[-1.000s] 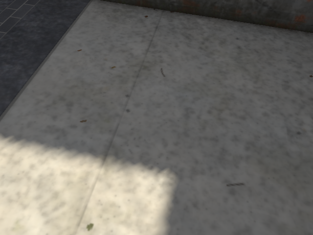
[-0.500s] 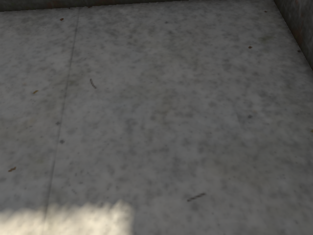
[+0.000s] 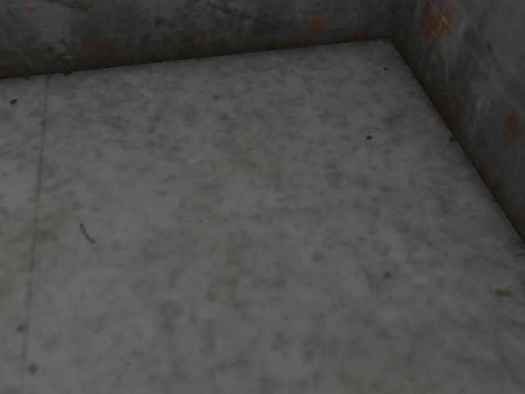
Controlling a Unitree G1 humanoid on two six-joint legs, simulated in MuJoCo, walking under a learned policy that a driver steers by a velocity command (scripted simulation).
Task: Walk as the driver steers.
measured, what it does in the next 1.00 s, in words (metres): walks ahead, turning left: right foot, then left foot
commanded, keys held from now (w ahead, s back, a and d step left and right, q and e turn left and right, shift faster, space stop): w+q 0.80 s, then no key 0.20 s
